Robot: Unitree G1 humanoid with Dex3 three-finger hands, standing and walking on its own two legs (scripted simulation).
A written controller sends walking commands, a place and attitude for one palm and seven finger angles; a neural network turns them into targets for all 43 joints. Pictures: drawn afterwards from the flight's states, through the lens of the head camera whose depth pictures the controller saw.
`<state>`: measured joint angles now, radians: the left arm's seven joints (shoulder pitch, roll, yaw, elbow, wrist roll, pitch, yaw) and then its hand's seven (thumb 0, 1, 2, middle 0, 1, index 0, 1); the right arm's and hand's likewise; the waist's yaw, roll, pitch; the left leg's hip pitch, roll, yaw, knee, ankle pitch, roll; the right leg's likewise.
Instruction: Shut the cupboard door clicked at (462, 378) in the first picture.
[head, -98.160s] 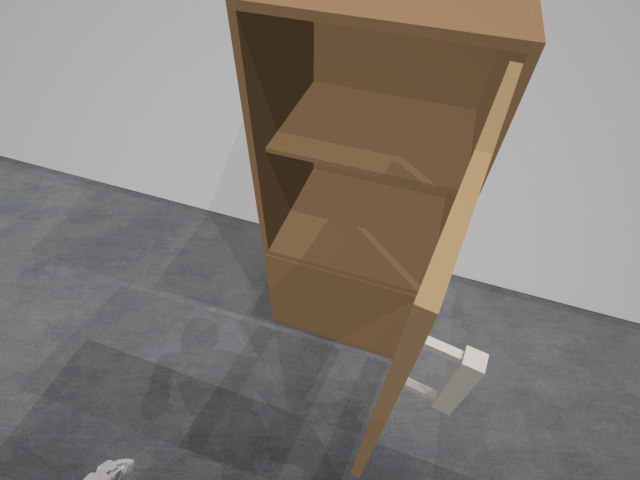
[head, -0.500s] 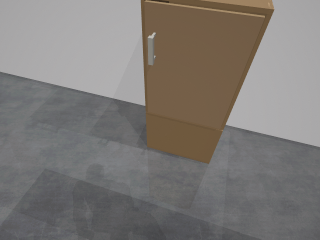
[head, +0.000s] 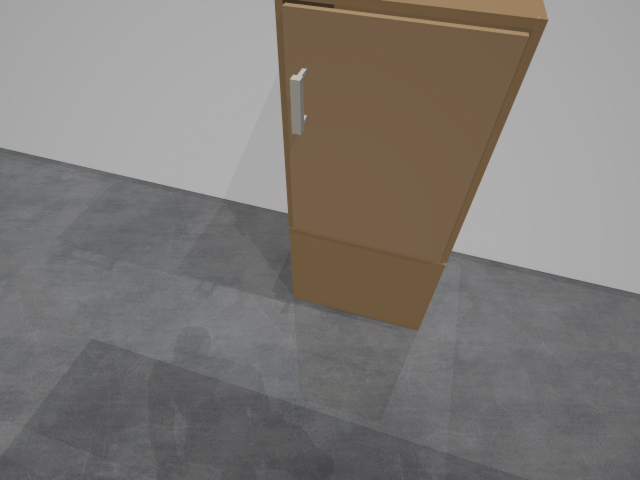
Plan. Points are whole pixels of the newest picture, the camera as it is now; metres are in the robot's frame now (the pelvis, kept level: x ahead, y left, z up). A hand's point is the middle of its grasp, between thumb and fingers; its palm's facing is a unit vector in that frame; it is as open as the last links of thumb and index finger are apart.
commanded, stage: stand and wait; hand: left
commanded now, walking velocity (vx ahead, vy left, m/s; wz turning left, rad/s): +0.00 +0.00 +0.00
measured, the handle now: (300, 101) +0.81 +0.09 +0.06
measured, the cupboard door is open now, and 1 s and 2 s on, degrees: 0 0 0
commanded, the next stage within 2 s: none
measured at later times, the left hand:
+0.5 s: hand out of the picture -0.02 +0.15 -0.18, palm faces +0.05 -0.98 -0.17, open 7.4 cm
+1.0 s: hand out of the picture -0.02 +0.14 -0.18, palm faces +0.05 -0.99 -0.15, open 7.4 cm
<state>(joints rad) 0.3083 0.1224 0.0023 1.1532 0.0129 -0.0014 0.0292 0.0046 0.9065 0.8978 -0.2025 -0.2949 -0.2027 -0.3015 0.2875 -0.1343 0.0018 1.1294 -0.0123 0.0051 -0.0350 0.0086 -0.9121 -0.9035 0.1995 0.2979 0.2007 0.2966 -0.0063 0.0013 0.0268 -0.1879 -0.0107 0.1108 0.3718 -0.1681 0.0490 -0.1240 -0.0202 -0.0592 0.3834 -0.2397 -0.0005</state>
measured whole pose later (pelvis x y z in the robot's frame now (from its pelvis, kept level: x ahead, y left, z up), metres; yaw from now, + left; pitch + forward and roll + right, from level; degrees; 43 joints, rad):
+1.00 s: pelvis +0.01 -0.01 +0.00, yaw +1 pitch -2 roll +0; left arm 0.32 0.12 0.00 1.16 0.01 0.00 0.03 0.00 0.91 0.90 -0.20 -0.29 -0.20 -0.30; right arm 0.29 -0.12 0.01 1.14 -0.01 0.01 -0.04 0.01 -0.91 -0.90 0.20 0.30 0.20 0.30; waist 0.00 0.00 0.04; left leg -0.16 0.00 0.09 0.37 -0.18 0.03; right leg -0.08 0.00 -0.07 0.36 -0.25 -0.02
